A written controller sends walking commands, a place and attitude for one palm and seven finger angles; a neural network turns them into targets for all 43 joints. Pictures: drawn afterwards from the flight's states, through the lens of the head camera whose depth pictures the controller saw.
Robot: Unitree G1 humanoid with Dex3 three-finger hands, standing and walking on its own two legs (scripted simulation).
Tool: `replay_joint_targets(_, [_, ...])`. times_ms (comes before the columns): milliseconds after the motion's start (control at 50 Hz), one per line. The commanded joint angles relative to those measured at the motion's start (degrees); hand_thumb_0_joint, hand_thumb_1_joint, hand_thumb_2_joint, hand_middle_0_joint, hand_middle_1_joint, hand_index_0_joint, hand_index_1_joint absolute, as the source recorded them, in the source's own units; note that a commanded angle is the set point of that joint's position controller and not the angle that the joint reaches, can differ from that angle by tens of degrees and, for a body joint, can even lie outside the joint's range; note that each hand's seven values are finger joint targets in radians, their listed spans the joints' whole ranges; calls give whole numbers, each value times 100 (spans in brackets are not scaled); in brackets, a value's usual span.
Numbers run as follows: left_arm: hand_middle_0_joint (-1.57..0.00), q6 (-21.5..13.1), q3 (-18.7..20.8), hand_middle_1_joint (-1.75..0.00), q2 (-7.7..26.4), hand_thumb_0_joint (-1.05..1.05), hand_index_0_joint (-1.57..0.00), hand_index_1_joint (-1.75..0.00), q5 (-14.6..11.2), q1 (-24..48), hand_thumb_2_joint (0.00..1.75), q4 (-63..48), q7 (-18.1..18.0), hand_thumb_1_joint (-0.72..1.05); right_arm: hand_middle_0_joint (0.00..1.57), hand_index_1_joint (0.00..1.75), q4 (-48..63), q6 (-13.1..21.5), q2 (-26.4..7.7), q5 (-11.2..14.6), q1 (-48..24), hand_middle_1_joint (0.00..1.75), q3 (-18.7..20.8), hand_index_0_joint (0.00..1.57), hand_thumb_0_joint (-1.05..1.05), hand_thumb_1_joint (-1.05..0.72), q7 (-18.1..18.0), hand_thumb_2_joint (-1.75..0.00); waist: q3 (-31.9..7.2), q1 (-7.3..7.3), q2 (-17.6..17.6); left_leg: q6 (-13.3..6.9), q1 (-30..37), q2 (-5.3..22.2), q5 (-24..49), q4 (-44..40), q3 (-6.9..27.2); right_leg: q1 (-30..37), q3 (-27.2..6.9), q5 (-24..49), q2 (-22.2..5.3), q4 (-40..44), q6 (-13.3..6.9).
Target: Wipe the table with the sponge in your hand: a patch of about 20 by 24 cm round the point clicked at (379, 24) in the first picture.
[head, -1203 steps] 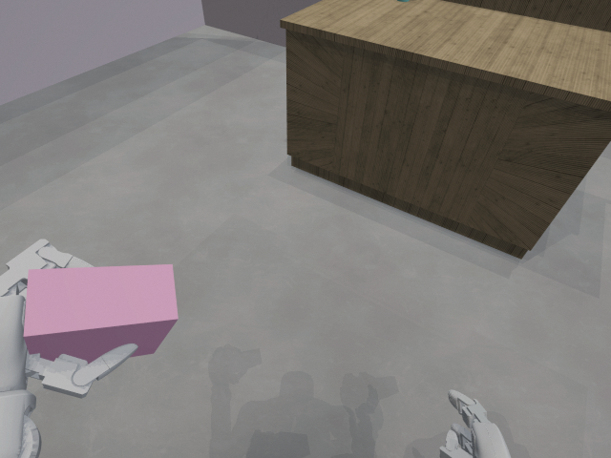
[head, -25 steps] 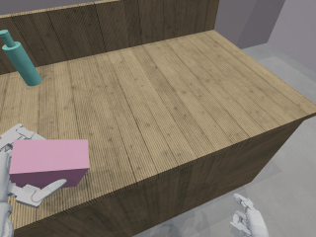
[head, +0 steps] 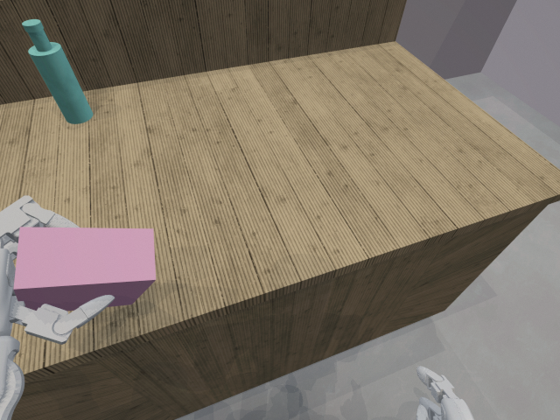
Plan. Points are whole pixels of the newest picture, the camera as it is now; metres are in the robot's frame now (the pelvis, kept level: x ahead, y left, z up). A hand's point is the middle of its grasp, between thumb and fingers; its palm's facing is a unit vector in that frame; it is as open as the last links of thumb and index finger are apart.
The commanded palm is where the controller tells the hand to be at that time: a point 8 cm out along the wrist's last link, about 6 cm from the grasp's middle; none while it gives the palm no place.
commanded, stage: come to a stop and stand still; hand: left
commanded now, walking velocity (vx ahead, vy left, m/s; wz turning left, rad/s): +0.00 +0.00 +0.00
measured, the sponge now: (105, 272) +0.24 +0.23 +0.13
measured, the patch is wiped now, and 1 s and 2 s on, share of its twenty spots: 0.00 0.00 0.00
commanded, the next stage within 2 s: look again from close up in 0.68 s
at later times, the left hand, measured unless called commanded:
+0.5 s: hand (37, 237) +0.25 +0.30 +0.16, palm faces +0.36 -0.84 -0.39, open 9.9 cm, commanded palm +0.19 +0.33 +0.18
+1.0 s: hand (53, 247) +0.25 +0.28 +0.16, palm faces +0.37 -0.85 -0.39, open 9.9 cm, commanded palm +0.19 +0.32 +0.18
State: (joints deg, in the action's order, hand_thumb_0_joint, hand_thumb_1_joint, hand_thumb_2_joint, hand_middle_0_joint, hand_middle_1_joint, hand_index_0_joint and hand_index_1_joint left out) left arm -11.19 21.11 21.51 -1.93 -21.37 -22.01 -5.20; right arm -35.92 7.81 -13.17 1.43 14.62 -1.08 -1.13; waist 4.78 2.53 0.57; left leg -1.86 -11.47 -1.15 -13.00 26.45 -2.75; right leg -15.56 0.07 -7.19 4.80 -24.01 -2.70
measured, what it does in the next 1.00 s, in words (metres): stands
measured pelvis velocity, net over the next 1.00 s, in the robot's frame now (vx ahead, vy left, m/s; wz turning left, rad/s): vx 0.03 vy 0.03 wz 0.02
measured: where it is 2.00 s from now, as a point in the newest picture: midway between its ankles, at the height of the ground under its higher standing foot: outside the picture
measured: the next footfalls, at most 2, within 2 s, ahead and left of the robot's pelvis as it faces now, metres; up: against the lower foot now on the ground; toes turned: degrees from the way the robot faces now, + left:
none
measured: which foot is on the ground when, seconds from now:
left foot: down 0.00-1.00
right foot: down 0.00-1.00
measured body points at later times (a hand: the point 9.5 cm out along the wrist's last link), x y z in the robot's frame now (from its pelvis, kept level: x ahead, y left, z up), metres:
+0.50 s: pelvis +0.04 +0.05 +0.00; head +0.06 +0.07 +0.45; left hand +0.23 +0.34 +0.18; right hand +0.23 -0.15 -0.07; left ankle +0.02 +0.10 -0.74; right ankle +0.07 -0.07 -0.74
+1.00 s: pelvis +0.03 +0.03 +0.00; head +0.05 +0.05 +0.45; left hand +0.22 +0.32 +0.18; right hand +0.23 -0.19 -0.07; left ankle +0.02 +0.10 -0.74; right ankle +0.07 -0.07 -0.74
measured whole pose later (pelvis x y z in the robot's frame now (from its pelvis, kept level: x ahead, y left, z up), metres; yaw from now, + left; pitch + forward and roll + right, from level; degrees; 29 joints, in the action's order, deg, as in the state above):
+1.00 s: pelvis +0.03 +0.03 +0.00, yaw +1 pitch -1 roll -1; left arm -10.3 19.5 21.8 -2.9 -25.1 -26.8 -5.3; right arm -32.0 5.6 -11.6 1.5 10.6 -1.2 -1.4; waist 3.0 1.1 1.1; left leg -3.8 -9.3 -3.1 -15.2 25.3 -2.2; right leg -13.3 0.7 -9.1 2.7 -23.3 -1.9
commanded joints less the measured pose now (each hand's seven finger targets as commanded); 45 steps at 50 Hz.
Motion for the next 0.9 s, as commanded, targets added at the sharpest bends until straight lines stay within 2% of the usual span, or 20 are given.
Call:
replay_joint_targets(0, [-120, -502, 352, -160, 882, 0, -120, -160, 41, 659, 130, -1527, -89, 10, 20, 30, 1138, 477, -576, 18, -674, 30, 200, 20, 0, -90, 4, -90, -642, -3, -420, -175, -751, 608, -1639, -976, 659, 726, -662, -1264, -687, 354, 268])
replay_joint_targets(100, [-120, -498, 483, -160, 956, 0, -120, -160, 18, 569, 130, -1150, -68, 10, 20, 30, 1160, 476, -571, 0, -591, 30, 204, 20, 0, -90, 5, -90, -511, -29, 14, -111, -687, 502, -1433, -829, 680, 473, -816, -1432, -730, 639, 194])
replay_joint_targets(120, [-120, -501, 576, -160, 1039, 0, -120, -160, 28, 618, 130, -1208, -71, 10, 20, 30, 1132, 472, -586, 11, -703, 30, 183, 20, 0, -90, 20, -90, -475, -48, -218, -81, -492, 492, -1325, -877, 668, 250, -829, -1407, -695, 645, 160])
replay_joint_targets(140, [-120, -523, 402, -160, 842, 0, -120, -160, 6, 640, 130, -1113, -45, 10, 20, 30, 1124, 442, -541, -16, -620, 30, 150, 20, 0, -90, 11, -90, -582, -69, -283, -91, -526, 549, -1211, -960, 768, 421, -679, -1192, -667, 494, 166])
replay_joint_targets(180, [-120, -550, 451, -160, 951, 0, -120, -160, 8, 774, 130, -1332, -40, 10, 20, 30, 1175, 472, -548, -15, -631, 30, 171, 20, 0, -90, 18, -90, -702, -45, -508, -83, -493, 643, -721, -1006, 813, 699, -603, -505, -630, 254, 166])
replay_joint_targets(300, [-120, -532, 405, -160, 960, 0, -120, -160, -41, 773, 130, -1641, -13, 10, 20, 30, 1214, 466, -537, -30, -652, 30, 193, 20, 0, -90, 60, -90, -1084, -48, -496, 200, 61, 702, 1252, -775, 804, 939, -419, 795, -668, -163, 143])
replay_joint_targets(320, [-120, -513, 536, -160, 1059, 0, -120, -160, -18, 790, 130, -1727, -31, 10, 20, 30, 1196, 471, -536, 0, -802, 30, 182, 20, 0, -90, 81, -90, -1165, -56, -637, 275, 322, 695, 1446, -787, 755, 769, -423, 715, -614, -264, 145])
replay_joint_targets(340, [-120, -524, 303, -160, 803, 0, -120, -160, -56, 668, 130, -1648, 2, 10, 20, 30, 1200, 407, -492, -35, -705, 30, 159, 20, 0, -90, 75, -90, -1102, -68, -606, 307, 280, 749, 1760, -785, 863, 735, -258, 619, -619, -295, 167])
replay_joint_targets(420, [-120, -440, 652, -160, 1116, 0, -120, -160, -32, 480, 130, -1858, -14, 10, 20, 30, 1248, 323, -515, -11, -809, 30, 214, 20, 0, -90, 112, -90, -1190, -50, -794, 485, 876, 897, 3057, -693, 778, 330, -104, 25, -556, -532, 179])
replay_joint_targets(440, [-120, -433, 411, -160, 849, 0, -120, -160, -73, 330, 130, -1668, 28, 10, 20, 30, 1236, 247, -461, -58, -680, 30, 185, 20, 0, -90, 109, -90, -1073, -97, -664, 472, 783, 943, 3193, -673, 907, 279, 15, -235, -572, -493, 196])
replay_joint_targets(460, [-120, -415, 516, -160, 977, 0, -120, -160, -51, 364, 130, -1762, 29, 10, 20, 30, 1259, 220, -512, -49, -646, 30, 240, 20, 0, -90, 119, -90, -1057, -85, -728, 534, 839, 983, 3524, -655, 864, 302, 44, -179, -564, -451, 171])
replay_joint_targets(560, [-120, -386, 605, -160, 1017, 0, -120, -160, -73, 198, 130, -1835, 21, 10, 20, 30, 1307, 133, -526, -37, -657, 30, 265, 20, 0, -90, 112, -90, -1131, -106, -596, 599, 786, 934, 3642, -474, 790, 596, 93, 238, -575, -202, 117])
replay_joint_targets(620, [-120, -364, 759, -160, 1100, 0, -120, -160, -89, 86, 130, -1879, -44, 10, 20, 30, 1332, 133, -523, 32, -836, 30, 248, 20, 0, -90, 75, -90, -1299, -116, -398, 551, 526, 761, 2796, -382, 686, 946, -201, 996, -671, -105, 52])
replay_joint_targets(640, [-120, -383, 492, -160, 809, 0, -120, -160, -146, 4, 130, -1700, -18, 10, 20, 30, 1283, 89, -522, -22, -693, 30, 232, 20, 0, -90, 50, -90, -1249, -143, -343, 523, 334, 729, 2582, -380, 738, 1030, -195, 1125, -729, -100, 26])
replay_joint_targets(660, [-120, -372, 579, -160, 967, 0, -120, -160, -133, 115, 130, -1836, -33, 10, 20, 30, 1295, 101, -547, -4, -692, 30, 281, 20, 0, -90, 32, -90, -1278, -139, -460, 524, 292, 704, 2503, -389, 730, 1126, -299, 1391, -767, -112, 3])
replay_joint_targets(720, [-120, -350, 664, -160, 1065, 0, -120, -160, -115, 221, 130, -1973, -108, 10, 20, 30, 1278, 138, -523, 35, -887, 30, 251, 20, 0, -90, -10, -90, -1334, -137, -568, 476, 446, 655, 1994, -486, 682, 929, -494, 1214, -788, -91, 21])
replay_joint_targets(740, [-120, -379, 420, -160, 803, 0, -120, -160, -147, 169, 130, -1778, -88, 10, 20, 30, 1249, 96, -500, -33, -797, 30, 213, 20, 0, -90, -37, -90, -1261, -138, -531, 428, 297, 669, 1915, -509, 725, 969, -376, 1162, -817, -55, 34])
replay_joint_targets(820, [-120, -339, 687, -160, 1106, 0, -120, -160, -113, 203, 130, -1950, -167, 10, 20, 30, 1274, 119, -526, 31, -920, 30, 263, 20, 0, -90, -73, -90, -1338, -132, -442, 406, 328, 642, 1696, -542, 740, 1009, -537, 1145, -830, -20, 22])
replay_joint_targets(840, [-120, -353, 437, -160, 823, 0, -120, -160, -158, 56, 130, -1703, -133, 10, 20, 30, 1277, 77, -493, -23, -842, 30, 222, 20, 0, -90, -87, -90, -1234, -129, -332, 331, 167, 647, 1440, -563, 753, 1007, -450, 995, -863, 65, 45])
replay_joint_targets(880, [-120, -346, 539, -160, 993, 0, -120, -160, -147, 115, 130, -1835, -138, 10, 20, 30, 1282, 86, -519, -2, -801, 30, 281, 20, 0, -90, -96, -90, -1215, -138, -408, 300, 93, 641, 1252, -569, 772, 1067, -564, 1045, -898, 131, 21])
